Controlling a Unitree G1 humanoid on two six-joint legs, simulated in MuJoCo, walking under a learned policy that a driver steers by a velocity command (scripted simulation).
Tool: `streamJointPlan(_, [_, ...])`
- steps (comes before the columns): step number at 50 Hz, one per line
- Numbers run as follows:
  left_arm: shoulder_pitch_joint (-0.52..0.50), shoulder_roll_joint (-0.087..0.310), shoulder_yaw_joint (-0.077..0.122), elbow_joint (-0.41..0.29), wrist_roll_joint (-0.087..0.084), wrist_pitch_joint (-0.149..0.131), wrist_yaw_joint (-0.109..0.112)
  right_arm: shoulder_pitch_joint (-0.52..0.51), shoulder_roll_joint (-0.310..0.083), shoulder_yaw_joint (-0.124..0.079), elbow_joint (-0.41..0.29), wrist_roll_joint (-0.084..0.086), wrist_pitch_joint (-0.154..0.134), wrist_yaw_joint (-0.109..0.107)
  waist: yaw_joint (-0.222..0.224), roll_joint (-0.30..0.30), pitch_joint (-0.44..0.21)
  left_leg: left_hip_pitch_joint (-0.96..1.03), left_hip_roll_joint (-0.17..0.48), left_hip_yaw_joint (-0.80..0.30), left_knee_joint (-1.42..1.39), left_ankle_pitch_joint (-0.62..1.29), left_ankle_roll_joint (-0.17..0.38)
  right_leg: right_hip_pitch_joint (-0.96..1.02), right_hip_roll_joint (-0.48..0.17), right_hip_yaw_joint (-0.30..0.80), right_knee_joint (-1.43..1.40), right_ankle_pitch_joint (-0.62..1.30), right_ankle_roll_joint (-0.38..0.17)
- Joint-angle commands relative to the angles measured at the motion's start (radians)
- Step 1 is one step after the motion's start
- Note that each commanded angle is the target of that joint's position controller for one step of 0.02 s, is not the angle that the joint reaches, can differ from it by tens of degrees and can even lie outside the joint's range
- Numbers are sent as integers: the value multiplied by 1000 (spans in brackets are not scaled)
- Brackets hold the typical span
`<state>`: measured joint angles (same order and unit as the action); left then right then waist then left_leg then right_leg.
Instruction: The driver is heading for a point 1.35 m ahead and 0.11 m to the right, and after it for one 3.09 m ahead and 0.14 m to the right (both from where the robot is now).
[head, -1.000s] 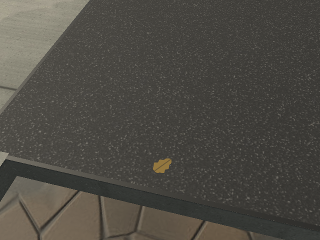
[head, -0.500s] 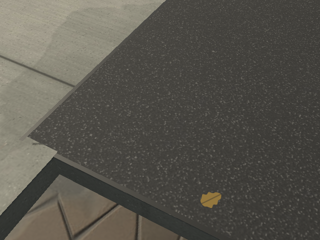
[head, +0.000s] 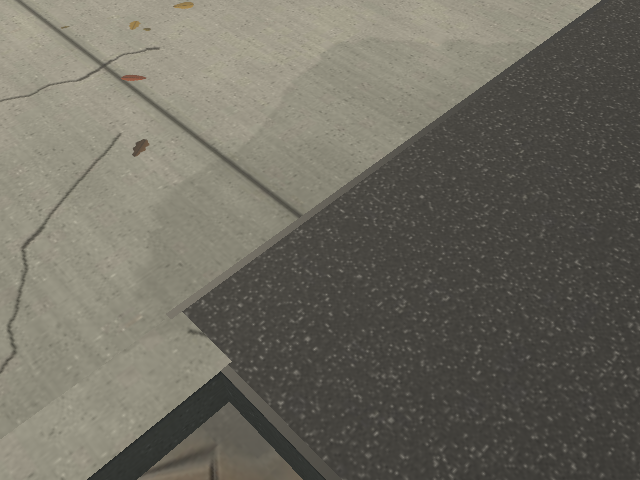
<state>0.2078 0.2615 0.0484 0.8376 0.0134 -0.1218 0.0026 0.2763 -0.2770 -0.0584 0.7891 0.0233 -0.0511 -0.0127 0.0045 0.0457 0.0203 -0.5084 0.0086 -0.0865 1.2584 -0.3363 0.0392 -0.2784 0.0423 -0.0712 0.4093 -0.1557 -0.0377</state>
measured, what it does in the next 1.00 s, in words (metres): climbs: left foot, then right foot 0.14 m higher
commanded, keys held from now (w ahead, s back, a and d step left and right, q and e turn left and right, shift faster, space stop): w+q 0.10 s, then w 0.18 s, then w+e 0.72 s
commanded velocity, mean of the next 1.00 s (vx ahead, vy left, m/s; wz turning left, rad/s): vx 0.50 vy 0.00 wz -0.10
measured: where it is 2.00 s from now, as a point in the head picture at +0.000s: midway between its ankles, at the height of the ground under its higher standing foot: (392, 226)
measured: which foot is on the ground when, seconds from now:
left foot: up 0.00-0.34, down 0.36-0.96, up 0.98-1.00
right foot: down 0.00-0.36, up 0.38-0.92, down 0.94-1.00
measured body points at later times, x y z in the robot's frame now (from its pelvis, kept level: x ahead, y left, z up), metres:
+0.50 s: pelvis +0.24 +0.10 +0.00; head +0.26 +0.12 +0.45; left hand +0.26 +0.36 -0.15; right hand +0.38 -0.14 -0.11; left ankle +0.27 +0.19 -0.74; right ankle +0.13 -0.04 -0.58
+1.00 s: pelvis +0.49 +0.06 +0.02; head +0.53 +0.07 +0.47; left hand +0.74 +0.21 -0.07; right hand +0.45 -0.19 -0.11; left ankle +0.32 +0.21 -0.62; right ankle +0.57 +0.00 -0.60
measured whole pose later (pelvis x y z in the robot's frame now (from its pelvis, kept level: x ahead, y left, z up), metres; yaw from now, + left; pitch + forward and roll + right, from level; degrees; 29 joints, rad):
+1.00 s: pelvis +0.49 +0.06 +0.02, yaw -11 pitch +3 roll -1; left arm 0.06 0.17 0.00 0.64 0.01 0.02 -0.02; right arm 0.40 -0.19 -0.03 0.87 0.00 -0.08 0.01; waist -0.02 -0.02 0.02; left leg -0.20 0.12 0.09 1.05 -0.19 0.01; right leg -0.80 0.07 -0.17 1.24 -0.50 -0.18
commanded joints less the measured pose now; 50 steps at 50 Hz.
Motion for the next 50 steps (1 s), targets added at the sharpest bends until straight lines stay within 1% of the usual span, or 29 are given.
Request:
streamJointPlan(1, [10, 90, 22, -29, -2, -15, -2, 42, -26, -8, -78, -2, 9, 2, -15, -113, 0, -154, 115, -31, -1, 75, -15, 84, -292, 225, -265, 116, -164])
streamJointPlan(4, [49, 130, 39, -16, 3, -7, -2, -16, -18, -2, -129, -5, 17, 5, -5, -93, 0, -250, 118, -32, -78, 139, -49, 130, -318, 140, -244, 272, -184])
streamJointPlan(7, [83, 148, 42, -11, 1, 4, 3, -98, -12, 4, -166, -4, 11, 19, 24, -88, -7, -257, 110, -15, -250, 274, -50, 173, -305, 67, -235, 278, -168])
streamJointPlan(11, [117, 172, 43, -10, -18, 18, 1, -206, 13, 19, -202, -1, 3, 39, 55, -108, 21, -127, 77, 81, -508, 336, -29, 169, -296, -2, -227, 277, -128])
streamJointPlan(13, [144, 193, 50, 1, -34, 28, -2, -241, -2, 16, -225, 1, 2, 46, 60, -128, 36, -104, 64, 103, -576, 274, -6, 227, -326, 9, -215, 301, -118])
streamJointPlan(15, [150, 205, 54, 8, -41, 42, -1, -218, -28, 3, -233, -9, -1, 49, 32, -152, 24, -46, 30, 131, -640, 179, 38, 289, -351, 23, -135, 495, -105])
streamJointPlan(17, [136, 188, 44, 13, -49, 57, 1, 13, -97, -41, -169, -24, -11, 42, -102, -149, -108, 264, -38, 179, -791, 279, 89, 276, -284, -14, 149, 716, -67])
streamJointPlan(18, [175, 105, 17, 9, 17, 53, -11, 168, -63, -16, -104, -145, -26, 43, -126, -117, -192, 514, 36, 134, -805, 313, 69, 105, -198, -63, 404, 419, -20])
streamJointPlan(19, [323, -61, -27, -34, -17, 50, -28, 224, -218, -48, -106, -152, -26, 36, -65, 250, -354, 875, 418, -347, -812, 619, 200, -270, -33, -73, 787, -348, 38])
streamJointPlan(20, [295, 45, 4, 10, -15, 65, -5, 284, -224, -67, -101, -108, -13, 28, -140, 144, -430, 811, 422, -425, -880, 661, 242, -316, -10, 71, 1028, -393, 25])
streamJointPlan(22, [157, 37, 7, -28, -1, 64, -2, 137, -92, -26, -86, -86, -18, 29, -76, 45, -175, 551, 330, -192, -900, 501, 184, -398, -88, 94, 1105, -270, 4])
streamJointPlan(24, [146, 32, 13, -35, 15, 89, -7, 85, -39, -2, -75, -69, -25, 27, -26, 59, -106, 411, 281, -102, -951, 387, 132, -395, -104, 90, 1178, -219, -14])
streamJointPlan(28, [69, -28, 10, -91, 13, 128, -19, 134, -27, 2, -11, -62, -54, 28, -7, 55, -19, 335, 295, -57, -1067, 92, 133, -564, -81, 82, 1364, -190, -33])
streamJointPlan(29, [19, -68, 2, -111, 9, 136, -7, 184, -8, 7, 22, -70, -56, 30, -23, 103, -1, 361, 325, -81, -1067, 35, 158, -698, -50, 61, 1587, -253, -47])
streamJointPlan(31, [-76, -94, -12, -174, 8, 138, 13, 235, 12, 16, 71, -69, -58, 25, -12, 45, 46, 401, 354, -64, -1090, -88, 153, -916, -49, 115, 1712, -292, -69])
streamJointPlan(33, [-139, -105, -23, -220, 10, 138, 23, 262, 0, 20, 112, -72, -62, 13, 5, 1, 89, 411, 361, -17, -1110, -123, 130, -1042, -41, 140, 1742, -296, -74])
streamJointPlan(35, [-174, -122, -38, -264, 15, 145, 24, 253, -4, 27, 139, -75, -61, 8, 42, -26, 104, 374, 337, 48, -1116, -93, 94, -1078, -40, 125, 1735, -275, -83])
streamJointPlan(36, [-263, -149, -50, -302, 12, 148, 21, 278, -21, 24, 154, -69, -61, 5, 25, -16, 122, 389, 339, 62, -1149, -107, 102, -1138, -37, 94, 1757, -295, -86])
streamJointPlan(38, [-330, -161, -68, -358, 15, 143, 9, 270, -21, 29, 169, -66, -50, -18, 42, -46, 131, 360, 279, 148, -1194, -67, 80, -1083, -69, 73, 1537, -289, -83])
streamJointPlan(39, [-311, -130, -61, -355, 19, 145, -1, 259, -45, 30, 152, -60, -46, -29, 44, -50, 108, 376, 265, 196, -1215, 76, 96, -1009, -88, 26, 1419, -273, -76])
streamJointPlan(40, [-316, -130, -61, -359, 26, 148, -9, 266, -53, 28, 155, -54, -42, -38, 34, -30, 88, 406, 254, 234, -1227, 198, 106, -949, -105, -8, 1336, -274, -79])
streamJointPlan(42, [-305, -144, -67, -340, 17, 156, -18, 292, -58, 27, 144, -38, -36, -44, -8, -2, 53, 474, 236, 327, -1192, 596, 121, -800, -104, -116, 1163, -314, -115])
streamJointPlan(44, [-267, -147, -69, -321, 3, 152, -23, 254, -90, 22, 115, -23, -25, -45, 23, 39, -29, 479, 248, 388, -1041, 1390, 113, -500, -14, -221, 918, -341, -158])
streamJointPlan(45, [-184, -126, -57, -301, 0, 155, -24, 243, -144, 3, 105, -33, -19, -43, 60, 131, -103, 556, 289, 382, -884, 1679, 107, -417, 34, -221, 868, -410, -166])
streamJointPlan(46, [-62, -77, -39, -270, -2, 147, -27, 225, -171, -8, 85, -27, -14, -30, 98, 199, -201, 605, 311, 358, -682, 1819, 112, -294, 92, -176, 782, -463, -192])
streamJointPlan(47, [62, -8, -11, -250, 0, 131, -28, 201, -187, -17, 56, -14, -22, -10, 165, 224, -305, 507, 288, 358, -404, 1704, 89, -50, 112, -23, 619, -419, -232])
streamJointPlan(48, [98, 135, 36, -242, -9, 125, -16, 119, -116, -5, -52, -4, -46, 24, 172, -40, -333, 58, 127, 317, 45, 848, 7, 196, -116, 560, 295, -593, -318])
streamJointPlan(49, [88, 238, 83, -220, -16, 145, -9, 12, -101, -19, -113, -46, -66, 62, 144, -158, -375, -180, -52, 99, 320, 143, -25, 262, -234, 1094, -57, -535, -323])
streamJointPlan(50, [64, 213, 53, -228, -18, 101, -8, 34, -79, -21, -96, 1, -105, 61, 99, -120, -361, -319, -15, -110, 437, 121, 3, 308, -337, 1090, -143, -485, -304])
